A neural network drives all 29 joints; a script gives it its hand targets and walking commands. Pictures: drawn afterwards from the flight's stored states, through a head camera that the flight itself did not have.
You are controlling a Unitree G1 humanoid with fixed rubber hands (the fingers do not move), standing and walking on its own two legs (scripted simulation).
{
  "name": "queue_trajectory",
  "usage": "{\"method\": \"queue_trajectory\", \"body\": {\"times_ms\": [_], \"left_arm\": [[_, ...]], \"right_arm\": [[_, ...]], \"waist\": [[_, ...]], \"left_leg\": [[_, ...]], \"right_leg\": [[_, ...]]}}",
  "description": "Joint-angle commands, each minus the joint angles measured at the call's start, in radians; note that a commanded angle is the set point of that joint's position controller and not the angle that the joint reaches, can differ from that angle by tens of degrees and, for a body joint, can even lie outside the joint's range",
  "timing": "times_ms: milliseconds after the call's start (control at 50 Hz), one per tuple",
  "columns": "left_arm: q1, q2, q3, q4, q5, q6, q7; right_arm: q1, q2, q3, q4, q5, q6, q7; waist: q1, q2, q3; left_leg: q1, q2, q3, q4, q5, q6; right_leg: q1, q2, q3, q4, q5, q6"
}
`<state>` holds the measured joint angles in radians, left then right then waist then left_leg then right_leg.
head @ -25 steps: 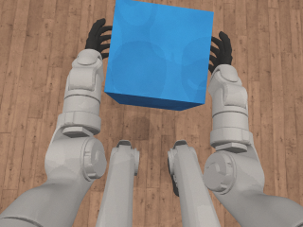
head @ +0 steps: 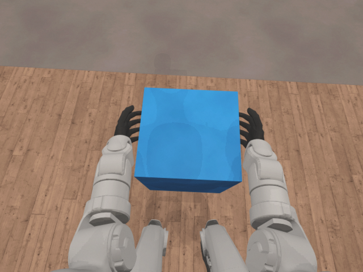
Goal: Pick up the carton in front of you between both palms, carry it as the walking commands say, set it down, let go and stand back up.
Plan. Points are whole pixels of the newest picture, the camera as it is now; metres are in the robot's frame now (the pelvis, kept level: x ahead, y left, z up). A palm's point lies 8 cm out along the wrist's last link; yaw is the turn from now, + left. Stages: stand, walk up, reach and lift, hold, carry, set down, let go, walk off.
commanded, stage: reach and lift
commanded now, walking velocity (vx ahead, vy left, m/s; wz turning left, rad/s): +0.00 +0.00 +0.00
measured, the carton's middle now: (187, 147) +0.40 +0.00 -0.11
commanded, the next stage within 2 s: hold in 1.54 s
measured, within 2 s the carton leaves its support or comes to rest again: neither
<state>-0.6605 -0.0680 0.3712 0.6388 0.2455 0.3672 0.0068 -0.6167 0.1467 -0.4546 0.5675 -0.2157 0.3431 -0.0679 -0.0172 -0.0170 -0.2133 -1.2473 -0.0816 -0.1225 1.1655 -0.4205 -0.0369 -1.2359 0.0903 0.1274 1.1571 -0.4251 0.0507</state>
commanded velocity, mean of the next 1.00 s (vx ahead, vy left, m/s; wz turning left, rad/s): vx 0.00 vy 0.00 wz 0.00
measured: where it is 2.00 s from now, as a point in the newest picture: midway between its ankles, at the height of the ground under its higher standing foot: (182, 270)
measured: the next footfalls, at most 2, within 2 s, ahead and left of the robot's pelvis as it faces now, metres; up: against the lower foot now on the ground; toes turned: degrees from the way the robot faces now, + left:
none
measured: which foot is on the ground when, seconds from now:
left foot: down 0.00-1.00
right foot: down 0.00-1.00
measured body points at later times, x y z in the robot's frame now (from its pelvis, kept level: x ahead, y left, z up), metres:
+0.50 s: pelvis +0.05 +0.00 +0.10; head +0.05 +0.00 +0.55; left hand +0.36 +0.15 +0.10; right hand +0.36 -0.16 +0.11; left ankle +0.06 +0.13 -0.63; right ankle +0.06 -0.14 -0.63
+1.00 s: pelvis +0.03 +0.00 +0.11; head +0.01 +0.00 +0.56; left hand +0.34 +0.15 +0.13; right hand +0.35 -0.15 +0.13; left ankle +0.06 +0.13 -0.63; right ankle +0.06 -0.14 -0.63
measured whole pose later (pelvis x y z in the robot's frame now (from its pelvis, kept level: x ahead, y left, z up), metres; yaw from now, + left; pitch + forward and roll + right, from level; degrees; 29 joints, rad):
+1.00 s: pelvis +0.03 +0.00 +0.11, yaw +0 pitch -3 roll +0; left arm -0.32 -0.17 0.29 0.38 0.30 0.63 0.00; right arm -0.34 0.17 -0.32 0.40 -0.31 0.61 0.00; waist 0.00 -0.01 -0.01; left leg -0.17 -0.04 -0.14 0.45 -0.21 -0.02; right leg -0.17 0.04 0.14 0.45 -0.22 0.02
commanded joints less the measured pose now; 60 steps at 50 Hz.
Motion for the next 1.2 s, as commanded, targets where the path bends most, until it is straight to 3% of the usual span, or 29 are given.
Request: {"method": "queue_trajectory", "body": {"times_ms": [0,260,380,500,580,680,840,1180], "left_arm": [[-0.525,-1.074,-0.55,0.008,-0.156,-0.032,-0.238],[-0.253,-1.07,-0.621,-0.087,-0.166,0.004,-0.24],[-0.146,-1.06,-0.681,-0.178,-0.197,0.067,-0.235],[-0.075,-1.037,-0.721,-0.286,-0.219,0.155,-0.232],[-0.062,-1.027,-0.666,-0.271,-0.2,0.203,-0.241],[-0.163,-1.037,-0.622,-0.248,-0.184,0.213,-0.262],[-0.241,-1.059,-0.636,-0.254,-0.19,0.215,-0.269],[-0.133,-1.04,-0.656,-0.332,-0.204,0.252,-0.253]], "right_arm": [[-0.538,1.059,0.624,0.082,0.145,0.009,0.267],[-0.251,1.049,0.703,0.017,0.133,0.046,0.277],[-0.129,1.031,0.751,-0.057,0.158,0.106,0.283],[-0.052,1.003,0.779,-0.134,0.179,0.19,0.296],[-0.057,0.981,0.729,-0.128,0.16,0.236,0.308],[-0.157,0.994,0.684,-0.105,0.145,0.244,0.326],[-0.235,1.011,0.694,-0.112,0.146,0.245,0.33],[-0.137,0.972,0.718,-0.197,0.16,0.279,0.325]], "waist": [[0.007,0.032,-0.639],[0.012,0.019,-0.407],[0.012,0.018,-0.299],[0.016,0.019,-0.149],[0.022,0.011,-0.017],[0.021,0.01,0.023],[0.018,0.011,-0.042],[0.021,0.019,-0.058]], "left_leg": [[0.516,-0.06,0.094,-0.213,0.238,0.021],[0.847,-0.035,0.056,-0.498,0.406,0.025],[1.012,-0.023,0.046,-0.629,0.485,0.02],[1.111,-0.015,0.045,-0.747,0.47,0.015],[1.109,-0.015,0.052,-0.789,0.339,0.022],[1.098,-0.012,0.064,-0.786,0.229,0.03],[1.124,-0.011,0.067,-0.779,0.232,0.027],[1.211,-0.014,0.062,-0.817,0.407,0.014]], "right_leg": [[0.437,0.062,-0.1,-0.209,0.226,-0.023],[0.802,0.026,-0.056,-0.498,0.404,-0.031],[0.962,0.016,-0.051,-0.624,0.479,-0.027],[1.085,0.011,-0.048,-0.737,0.474,-0.028],[1.075,0.005,-0.049,-0.783,0.345,-0.037],[1.059,-0.004,-0.055,-0.787,0.232,-0.044],[1.092,-0.003,-0.061,-0.776,0.237,-0.041],[1.166,0.011,-0.062,-0.809,0.397,-0.034]]}}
